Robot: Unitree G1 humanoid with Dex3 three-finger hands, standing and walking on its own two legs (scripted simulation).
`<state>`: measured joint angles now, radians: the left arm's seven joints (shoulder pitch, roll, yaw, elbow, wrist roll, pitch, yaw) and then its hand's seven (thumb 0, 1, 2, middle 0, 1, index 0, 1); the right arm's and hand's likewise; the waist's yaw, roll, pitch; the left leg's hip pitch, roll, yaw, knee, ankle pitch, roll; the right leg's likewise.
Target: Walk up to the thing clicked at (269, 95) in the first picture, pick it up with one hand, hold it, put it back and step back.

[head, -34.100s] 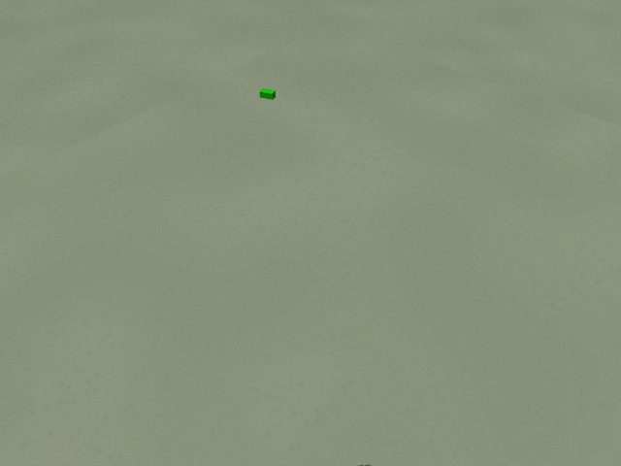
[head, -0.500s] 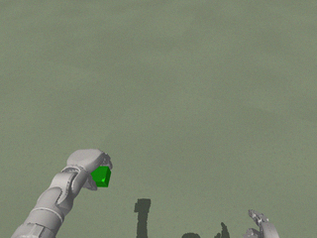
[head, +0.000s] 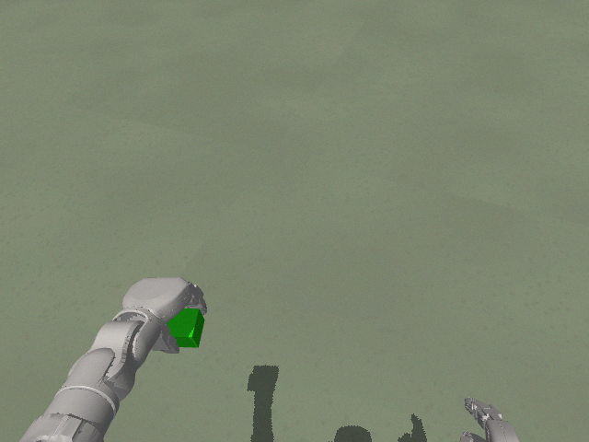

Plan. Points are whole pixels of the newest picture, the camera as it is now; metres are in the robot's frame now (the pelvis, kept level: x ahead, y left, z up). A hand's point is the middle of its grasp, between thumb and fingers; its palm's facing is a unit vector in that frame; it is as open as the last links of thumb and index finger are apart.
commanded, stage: crouch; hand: left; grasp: from above
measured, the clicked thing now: (172, 327) +0.30 +0.23 -0.06
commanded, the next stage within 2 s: none
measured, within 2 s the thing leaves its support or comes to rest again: neither
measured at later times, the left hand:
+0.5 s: hand (185, 348) +0.30 +0.23 -0.15, palm faces -0.44 +0.04 -0.90, open 7.6 cm
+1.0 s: hand (216, 367) +0.35 +0.24 -0.40, palm faces -0.47 +0.03 -0.88, open 7.6 cm
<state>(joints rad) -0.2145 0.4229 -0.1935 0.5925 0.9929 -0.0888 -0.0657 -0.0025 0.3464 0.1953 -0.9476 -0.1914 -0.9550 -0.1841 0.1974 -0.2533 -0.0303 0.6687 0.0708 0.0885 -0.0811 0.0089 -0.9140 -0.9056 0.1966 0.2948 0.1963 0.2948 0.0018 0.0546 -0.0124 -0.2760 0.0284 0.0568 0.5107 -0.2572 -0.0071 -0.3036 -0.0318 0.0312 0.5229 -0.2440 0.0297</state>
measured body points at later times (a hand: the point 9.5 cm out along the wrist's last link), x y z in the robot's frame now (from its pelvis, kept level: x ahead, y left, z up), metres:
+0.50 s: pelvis -0.02 +0.00 -0.06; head +0.06 +0.00 +0.38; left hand +0.32 +0.22 -0.10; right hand +0.10 -0.28 -0.18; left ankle +0.01 +0.12 -0.74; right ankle +0.02 -0.14 -0.74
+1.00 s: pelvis -0.07 +0.01 -0.26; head +0.12 +0.03 +0.15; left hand +0.37 +0.23 -0.35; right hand -0.02 -0.26 -0.39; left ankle +0.00 +0.12 -0.74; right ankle +0.02 -0.14 -0.74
